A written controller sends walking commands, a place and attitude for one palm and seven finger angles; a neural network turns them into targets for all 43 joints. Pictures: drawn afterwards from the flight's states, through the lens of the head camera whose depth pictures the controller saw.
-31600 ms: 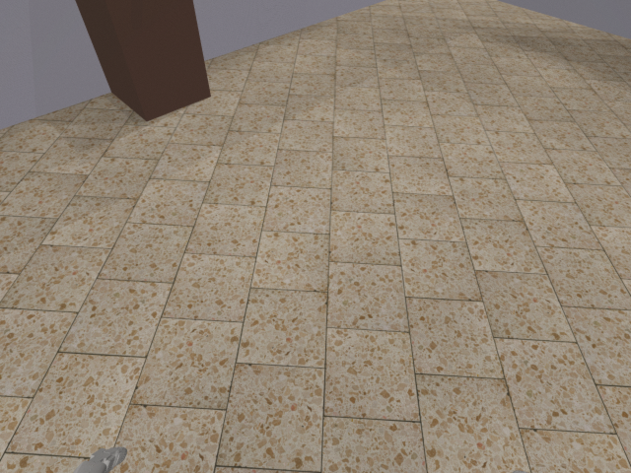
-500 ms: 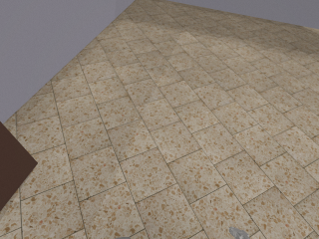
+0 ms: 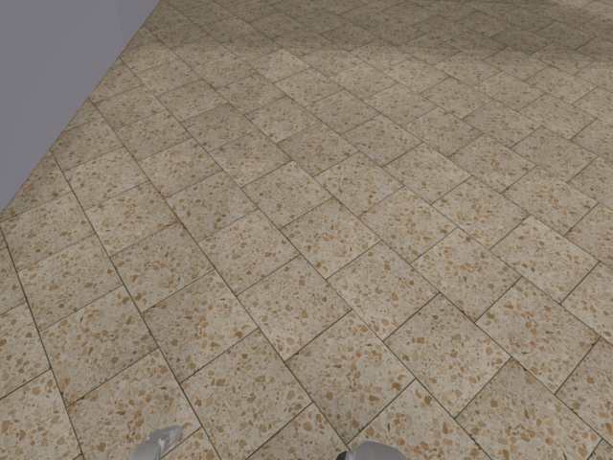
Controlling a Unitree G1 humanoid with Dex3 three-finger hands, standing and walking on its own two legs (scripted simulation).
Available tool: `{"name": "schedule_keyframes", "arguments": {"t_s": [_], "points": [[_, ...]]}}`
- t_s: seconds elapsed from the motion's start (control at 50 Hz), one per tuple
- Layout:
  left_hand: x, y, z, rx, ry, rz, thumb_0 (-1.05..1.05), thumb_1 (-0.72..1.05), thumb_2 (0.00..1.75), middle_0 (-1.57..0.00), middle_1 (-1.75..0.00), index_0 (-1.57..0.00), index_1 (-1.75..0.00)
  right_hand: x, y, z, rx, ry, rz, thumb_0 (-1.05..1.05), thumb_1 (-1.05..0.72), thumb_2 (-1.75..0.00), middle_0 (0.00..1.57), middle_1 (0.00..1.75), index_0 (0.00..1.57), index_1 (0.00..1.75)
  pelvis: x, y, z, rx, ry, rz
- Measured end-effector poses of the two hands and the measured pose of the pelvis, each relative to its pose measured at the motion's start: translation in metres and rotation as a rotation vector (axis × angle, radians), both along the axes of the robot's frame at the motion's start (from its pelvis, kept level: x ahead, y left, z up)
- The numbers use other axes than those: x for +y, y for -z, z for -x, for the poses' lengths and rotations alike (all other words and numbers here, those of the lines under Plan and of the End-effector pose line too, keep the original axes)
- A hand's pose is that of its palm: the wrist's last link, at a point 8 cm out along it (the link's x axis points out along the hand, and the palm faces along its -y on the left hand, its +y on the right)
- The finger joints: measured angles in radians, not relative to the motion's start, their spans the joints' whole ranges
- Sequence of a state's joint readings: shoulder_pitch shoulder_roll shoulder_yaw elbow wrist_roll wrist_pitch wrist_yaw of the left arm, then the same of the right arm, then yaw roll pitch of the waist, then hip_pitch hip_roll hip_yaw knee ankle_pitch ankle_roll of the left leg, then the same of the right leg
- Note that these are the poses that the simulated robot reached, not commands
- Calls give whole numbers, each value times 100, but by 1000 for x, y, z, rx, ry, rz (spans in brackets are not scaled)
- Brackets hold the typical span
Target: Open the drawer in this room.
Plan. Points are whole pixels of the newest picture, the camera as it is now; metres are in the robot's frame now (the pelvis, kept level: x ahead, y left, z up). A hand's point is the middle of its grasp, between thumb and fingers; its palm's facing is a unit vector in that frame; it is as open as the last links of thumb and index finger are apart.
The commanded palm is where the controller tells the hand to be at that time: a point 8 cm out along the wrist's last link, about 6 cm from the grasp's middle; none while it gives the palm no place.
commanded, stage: walk to a spot facing it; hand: left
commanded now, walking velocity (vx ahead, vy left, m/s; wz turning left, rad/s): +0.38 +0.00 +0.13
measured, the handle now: out of the picture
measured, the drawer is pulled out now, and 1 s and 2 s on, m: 0.00 0.00 0.00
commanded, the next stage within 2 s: turn to face it in 0.26 s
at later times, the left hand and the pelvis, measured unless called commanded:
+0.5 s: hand out of the picture +0.12 +0.22 -0.18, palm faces +0.20 -0.97 -0.14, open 7.4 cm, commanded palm none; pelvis +0.18 +0.05 +0.01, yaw +7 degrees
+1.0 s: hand (169, 375) +0.25 +0.22 -0.13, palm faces +0.41 -0.87 -0.25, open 7.4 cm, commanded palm none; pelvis +0.23 +0.01 +0.02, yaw +25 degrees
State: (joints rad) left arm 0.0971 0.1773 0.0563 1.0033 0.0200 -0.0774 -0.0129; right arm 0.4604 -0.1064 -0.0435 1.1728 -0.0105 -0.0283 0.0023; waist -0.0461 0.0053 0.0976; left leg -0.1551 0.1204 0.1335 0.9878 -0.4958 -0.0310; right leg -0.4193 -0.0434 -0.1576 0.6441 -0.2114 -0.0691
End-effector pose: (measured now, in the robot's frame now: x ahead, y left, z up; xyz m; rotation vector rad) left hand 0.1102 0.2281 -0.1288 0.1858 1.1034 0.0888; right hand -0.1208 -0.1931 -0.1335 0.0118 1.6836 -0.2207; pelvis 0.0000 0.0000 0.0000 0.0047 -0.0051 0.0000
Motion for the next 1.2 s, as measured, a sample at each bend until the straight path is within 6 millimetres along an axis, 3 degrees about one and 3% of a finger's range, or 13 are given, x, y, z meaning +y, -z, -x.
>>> {"name": "schedule_keyframes", "arguments": {"t_s": [0.08,0.16,0.24,0.32,0.42,0.48,0.56,0.7,0.84,0.92,1.04,1.12,1.2], "points": [[-8,-8,-5,20,-66,6,-1,92,90,-20,-30,-20,-30,-19,1,-90,-147,-61,19,1,-91,-90,20,30,20,30,-6,-11,-30,-17,-15,1],[6,-15,-1,64,-120,-31,-2,95,90,-21,-30,-20,-30,-34,-6,-191,-332,-130,55,1,-91,-90,20,30,20,30,-6,-18,-58,-19,-31,9],[11,-11,9,145,-158,-15,-2,94,90,-20,-30,-20,-30,-44,-20,-272,-451,-190,100,2,-94,-90,20,30,20,30,1,-21,-88,-19,-54,22],[14,1,17,227,-211,29,-1,93,90,-20,-30,-19,-30,-35,-31,-340,-510,-274,118,1,-93,-90,19,30,19,30,13,-19,-120,-20,-84,37],[24,23,19,336,-275,88,0,92,90,-20,-30,-19,-30,-2,-28,-409,-547,-370,133,1,-92,-90,19,30,19,30,41,-5,-164,-19,-117,46],[36,26,6,371,-284,92,0,91,90,-20,-30,-19,-30,18,-25,-425,-548,-381,123,0,-91,-90,19,30,20,30,52,-4,-178,-23,-123,35],[56,15,-35,304,-292,65,0,91,90,-20,-30,-19,-30,35,-23,-421,-491,-369,97,0,-91,-90,20,30,20,30,59,-12,-190,-17,-155,36],[78,-6,-113,102,-324,2,0,91,90,-20,-30,-19,-30,23,-20,-414,-384,-384,83,0,-94,-90,20,30,20,30,53,-18,-204,1,-230,21],[66,-23,-151,-13,-351,-50,0,91,90,-20,-30,-19,-30,-2,-6,-432,-357,-409,44,0,-91,-90,20,30,20,30,27,-13,-219,15,-312,8],[48,-29,-142,-34,-390,-74,0,91,90,-20,-30,-19,-30,-17,0,-458,-365,-453,28,1,-91,-90,20,30,20,30,11,-11,-224,6,-372,-2],[25,-33,-99,31,-498,-55,0,91,90,-21,-30,-20,-30,-23,-13,-504,-400,-564,32,1,-91,-90,20,30,20,30,4,-21,-228,1,-465,-26],[16,-26,-62,83,-580,-32,0,91,90,-21,-30,-20,-30,-11,-20,-529,-413,-653,40,1,-91,-90,20,30,20,30,5,-21,-226,2,-525,-26],[13,-15,-16,150,-662,-3,0,91,90,-21,-30,-20,-30,19,-25,-554,-443,-755,40,1,-91,-90,19,30,20,30,14,-18,-219,4,-579,-14]]}}
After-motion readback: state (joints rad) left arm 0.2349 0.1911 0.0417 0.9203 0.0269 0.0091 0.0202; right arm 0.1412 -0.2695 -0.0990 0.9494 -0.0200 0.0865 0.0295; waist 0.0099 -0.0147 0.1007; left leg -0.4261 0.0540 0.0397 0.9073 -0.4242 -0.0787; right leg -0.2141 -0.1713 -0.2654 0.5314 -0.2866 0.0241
